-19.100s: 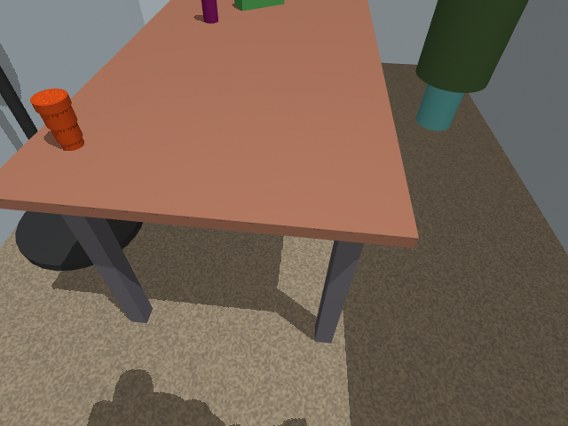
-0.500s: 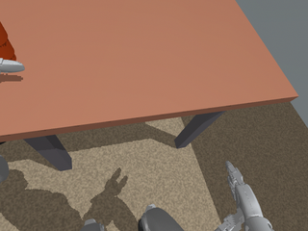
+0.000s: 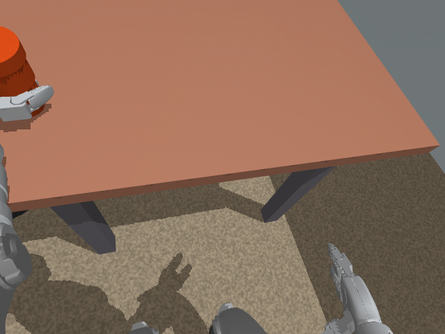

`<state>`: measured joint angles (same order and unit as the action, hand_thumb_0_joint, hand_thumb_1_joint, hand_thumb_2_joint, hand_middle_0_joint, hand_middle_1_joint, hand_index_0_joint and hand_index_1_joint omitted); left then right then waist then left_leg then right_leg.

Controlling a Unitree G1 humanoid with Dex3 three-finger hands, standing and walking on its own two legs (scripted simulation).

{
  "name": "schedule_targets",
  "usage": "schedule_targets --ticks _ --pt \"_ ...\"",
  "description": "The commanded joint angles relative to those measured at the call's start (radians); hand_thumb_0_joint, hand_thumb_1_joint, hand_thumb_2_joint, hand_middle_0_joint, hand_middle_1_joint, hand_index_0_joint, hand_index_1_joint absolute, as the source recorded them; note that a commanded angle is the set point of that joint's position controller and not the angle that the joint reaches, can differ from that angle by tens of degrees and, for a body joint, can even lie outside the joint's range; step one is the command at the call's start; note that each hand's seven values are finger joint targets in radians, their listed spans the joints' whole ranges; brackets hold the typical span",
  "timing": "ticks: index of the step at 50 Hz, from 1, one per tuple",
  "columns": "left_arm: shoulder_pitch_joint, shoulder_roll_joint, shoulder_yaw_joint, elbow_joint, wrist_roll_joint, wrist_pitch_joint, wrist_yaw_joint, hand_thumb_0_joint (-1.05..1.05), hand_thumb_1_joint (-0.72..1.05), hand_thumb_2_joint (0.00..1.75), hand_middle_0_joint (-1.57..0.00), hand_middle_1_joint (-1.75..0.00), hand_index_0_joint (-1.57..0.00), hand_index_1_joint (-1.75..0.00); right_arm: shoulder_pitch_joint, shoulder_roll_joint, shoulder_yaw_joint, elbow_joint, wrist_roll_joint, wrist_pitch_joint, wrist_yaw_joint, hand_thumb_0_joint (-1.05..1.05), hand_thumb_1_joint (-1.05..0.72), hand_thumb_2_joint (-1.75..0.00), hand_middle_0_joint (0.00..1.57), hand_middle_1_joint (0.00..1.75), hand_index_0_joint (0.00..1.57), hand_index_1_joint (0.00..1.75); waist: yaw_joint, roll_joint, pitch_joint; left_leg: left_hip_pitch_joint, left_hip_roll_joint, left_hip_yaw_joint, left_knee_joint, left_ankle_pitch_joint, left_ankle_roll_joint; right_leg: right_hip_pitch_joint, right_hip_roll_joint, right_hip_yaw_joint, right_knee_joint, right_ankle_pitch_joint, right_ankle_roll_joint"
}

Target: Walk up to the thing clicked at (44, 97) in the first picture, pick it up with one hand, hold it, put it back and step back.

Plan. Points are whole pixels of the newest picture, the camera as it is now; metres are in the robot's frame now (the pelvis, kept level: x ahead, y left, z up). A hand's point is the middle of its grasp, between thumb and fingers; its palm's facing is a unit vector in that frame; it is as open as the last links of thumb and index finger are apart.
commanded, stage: settle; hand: left
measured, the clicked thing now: (10, 79) +0.54 +0.23 +0.11
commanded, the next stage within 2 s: lift in 0.90 s
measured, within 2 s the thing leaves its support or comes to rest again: leaves its support in 0.18 s
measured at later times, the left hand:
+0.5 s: hand out of the picture +0.53 +0.22 +0.14, palm faces +0.23 -0.97 -0.02, open 8.5 cm
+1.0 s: hand out of the picture +0.52 +0.22 +0.17, palm faces +0.23 -0.97 -0.01, open 8.6 cm
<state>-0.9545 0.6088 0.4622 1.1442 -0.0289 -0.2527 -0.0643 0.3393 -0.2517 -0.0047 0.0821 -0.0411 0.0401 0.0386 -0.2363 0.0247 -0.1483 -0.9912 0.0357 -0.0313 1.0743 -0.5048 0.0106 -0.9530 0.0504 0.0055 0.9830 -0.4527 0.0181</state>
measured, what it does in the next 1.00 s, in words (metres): stands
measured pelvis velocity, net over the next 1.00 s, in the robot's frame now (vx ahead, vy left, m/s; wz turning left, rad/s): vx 0.00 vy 0.00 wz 0.01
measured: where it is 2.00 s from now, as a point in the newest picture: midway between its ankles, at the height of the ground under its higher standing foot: outside the picture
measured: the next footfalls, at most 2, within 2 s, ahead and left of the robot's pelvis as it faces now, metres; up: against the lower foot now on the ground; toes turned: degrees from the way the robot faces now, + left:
none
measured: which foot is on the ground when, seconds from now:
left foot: down 0.00-1.00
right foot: down 0.00-1.00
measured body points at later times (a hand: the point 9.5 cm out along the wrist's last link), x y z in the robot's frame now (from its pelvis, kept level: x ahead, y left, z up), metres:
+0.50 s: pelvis +0.00 -0.01 +0.02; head +0.11 +0.02 +0.45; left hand +0.51 +0.28 +0.14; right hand +0.16 -0.26 -0.02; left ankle -0.01 +0.10 -0.66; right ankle +0.00 -0.14 -0.66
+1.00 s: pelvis +0.00 +0.00 +0.03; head +0.09 +0.01 +0.47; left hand +0.50 +0.27 +0.17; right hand +0.16 -0.26 -0.02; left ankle -0.01 +0.10 -0.66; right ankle +0.00 -0.14 -0.66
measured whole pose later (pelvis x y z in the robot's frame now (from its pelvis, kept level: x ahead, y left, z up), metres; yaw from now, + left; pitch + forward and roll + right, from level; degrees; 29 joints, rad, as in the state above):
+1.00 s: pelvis +0.00 +0.00 +0.03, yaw +1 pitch +18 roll -2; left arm -0.99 0.55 0.41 1.11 -0.06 -0.14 -0.05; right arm 0.30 -0.23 -0.01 0.22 -0.01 0.01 0.01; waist -0.17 0.02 -0.13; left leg -0.79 0.03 -0.02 0.91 -0.44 0.01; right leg -0.76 0.04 0.02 0.84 -0.40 0.01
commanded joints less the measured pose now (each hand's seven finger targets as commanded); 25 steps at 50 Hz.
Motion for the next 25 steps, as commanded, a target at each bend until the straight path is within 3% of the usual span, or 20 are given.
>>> schedule_targets --ticks 1,3,5,7,9,10,13,14,18,20,21,22,23,24,25 --pt "-0.471 0.273 0.02 -0.262 -0.022 -0.086 -0.002 0.0 0.4 1.23 -1.29 -1.32 -1.28 -1.34 -0.047 -0.158 -0.101 -0.174 0.006 -0.054 -0.017 0.0 0.54 -0.05 0.05 0.05 0.05 0.05 0.034 0.223 -0.564 0.454 0.013 -0.022 -0.105 0.599 -0.013 0.238 0.006 -0.03 -0.056 0.441 -0.05" --pt "-0.512 0.288 0.026 -0.318 -0.024 -0.094 0.002 0.0 0.45 1.27 -1.3 -1.34 -1.29 -1.36 0.0 -0.151 -0.098 -0.157 0.004 -0.052 -0.022 0.0 0.54 -0.05 0.05 0.05 0.05 0.05 0.022 0.228 -0.61 0.487 0.011 -0.016 -0.099 0.613 -0.006 0.26 0.002 -0.025 -0.064 0.468 -0.045" --pt "-0.511 0.257 0.004 -0.327 -0.032 -0.092 -0.004 0.0 0.46 1.3 -1.32 -1.37 -1.31 -1.39 0.023 -0.128 -0.08 -0.155 0.008 -0.052 -0.022 0.0 0.54 -0.05 0.05 0.05 0.05 0.05 0.019 0.2 -0.613 0.491 0.006 -0.008 -0.105 0.611 -0.002 0.293 -0.001 -0.021 -0.071 0.497 -0.039" --pt "-0.526 0.296 0.028 -0.363 -0.041 -0.093 -0.006 0.0 0.43 1.34 -1.33 -1.41 -1.32 -1.43 0.021 -0.152 -0.101 -0.179 0.014 -0.052 -0.032 0.0 0.53 -0.06 0.05 0.05 0.05 0.05 0.024 0.185 -0.636 0.508 0.003 -0.003 -0.113 0.612 -0.001 0.331 -0.005 -0.018 -0.076 0.52 -0.036" --pt "-0.562 0.263 -0.01 -0.411 -0.043 -0.086 -0.009 0.0 0.42 1.33 -1.33 -1.41 -1.33 -1.43 0.06 -0.122 -0.073 -0.144 0.013 -0.051 -0.032 0.0 0.54 -0.06 0.05 0.05 0.05 0.05 0.023 0.218 -0.631 0.523 -0.005 0.007 -0.114 0.603 0.0 0.332 -0.01 -0.008 -0.087 0.54 -0.031" --pt "-0.527 0.277 0.007 -0.369 -0.041 -0.073 -0.004 0.0 0.4 1.34 -1.34 -1.42 -1.33 -1.44 0.075 -0.138 -0.093 -0.109 0.015 -0.047 -0.036 0.0 0.53 -0.06 0.05 0.05 0.05 0.05 0.024 0.204 -0.595 0.513 -0.006 0.008 -0.119 0.583 0.002 0.321 -0.012 -0.006 -0.094 0.524 -0.03" --pt "-0.538 0.251 -0.004 -0.371 -0.046 -0.052 -0.001 0.0 0.31 1.34 -1.34 -1.43 -1.34 -1.45 0.014 -0.138 -0.09 -0.138 0.019 -0.052 -0.038 0.0 0.53 -0.06 0.05 0.05 0.05 0.05 0.027 0.215 -0.59 0.546 -0.005 0.006 -0.132 0.592 -0.002 0.314 -0.013 -0.009 -0.111 0.513 -0.033" --pt "-0.566 0.237 -0.021 -0.393 -0.046 -0.05 -0.002 0.0 0.29 1.34 -1.34 -1.43 -1.34 -1.45 0.013 -0.107 -0.057 -0.137 0.021 -0.054 -0.035 0.0 0.54 -0.06 0.05 0.05 0.05 0.05 0.034 0.236 -0.566 0.541 -0.006 0.007 -0.135 0.586 -0.004 0.307 -0.013 -0.009 -0.114 0.497 -0.034" --pt "-0.522 0.231 -0.02 -0.3 -0.028 -0.024 0.008 0.0 0.27 1.35 -1.34 -1.44 -1.34 -1.46 -0.038 -0.132 -0.082 -0.147 0.019 -0.055 -0.038 0.0 0.54 -0.05 0.05 0.05 0.05 0.05 0.038 0.175 -0.5 0.507 -0.006 0.008 -0.167 0.517 0.002 0.307 -0.011 -0.009 -0.147 0.441 -0.036" --pt "-0.52 0.229 -0.017 -0.281 -0.033 -0.016 0.008 0.0 0.27 1.35 -1.34 -1.45 -1.35 -1.47 -0.014 -0.132 -0.089 -0.127 0.019 -0.057 -0.037 0.0 0.55 -0.05 0.05 0.05 0.05 0.05 0.042 0.171 -0.515 0.514 -0.004 0.007 -0.171 0.53 0.0 0.329 -0.012 -0.014 -0.145 0.459 -0.036" --pt "-0.549 0.197 -0.047 -0.302 -0.039 -0.018 0.001 0.0 0.26 1.35 -1.34 -1.45 -1.35 -1.47 0.031 -0.102 -0.073 -0.074 0.019 -0.054 -0.034 0.0 0.55 -0.05 0.05 0.05 0.05 0.05 0.039 0.199 -0.5 0.519 -0.006 0.01 -0.168 0.546 0.0 0.314 -0.011 -0.013 -0.147 0.465 -0.035" --pt "-0.515 0.231 -0.012 -0.263 -0.043 -0.014 0.0 0.0 0.25 1.35 -1.35 -1.46 -1.35 -1.47 0.0 -0.123 -0.08 -0.119 0.022 -0.056 -0.034 0.0 0.55 -0.05 0.05 0.05 0.05 0.05 0.044 0.156 -0.517 0.514 -0.005 0.01 -0.169 0.557 0.004 0.339 -0.012 -0.014 -0.149 0.486 -0.032" --pt "-0.532 0.215 -0.039 -0.276 -0.038 -0.012 -0.005 0.0 0.26 1.35 -1.36 -1.46 -1.37 -1.48 0.026 -0.125 -0.094 -0.087 0.024 -0.055 -0.035 0.0 0.54 -0.05 0.05 0.05 0.05 0.05 0.042 0.154 -0.5 0.511 -0.005 0.008 -0.178 0.55 0.003 0.338 -0.01 -0.015 -0.149 0.479 -0.033" --pt "-0.475 0.255 0.007 -0.213 -0.038 -0.008 -0.004 0.0 0.26 1.37 -1.35 -1.47 -1.36 -1.48 -0.005 -0.156 -0.108 -0.143 0.023 -0.058 -0.034 0.0 0.55 -0.05 0.05 0.05 0.05 0.05 0.043 0.118 -0.507 0.494 -0.005 0.011 -0.177 0.55 0.006 0.368 -0.013 -0.013 -0.153 0.498 -0.032" --pt "-0.508 0.243 -0.006 -0.248 -0.038 -0.013 -0.008 0.0 0.27 1.36 -1.35 -1.46 -1.36 -1.48 -0.011 -0.123 -0.075 -0.124 0.024 -0.058 -0.029 0.0 0.55 -0.05 0.05 0.05 0.05 0.05 0.049 0.125 -0.494 0.48 -0.005 0.005 -0.191 0.538 0.002 0.369 -0.011 -0.017 -0.151 0.486 -0.035"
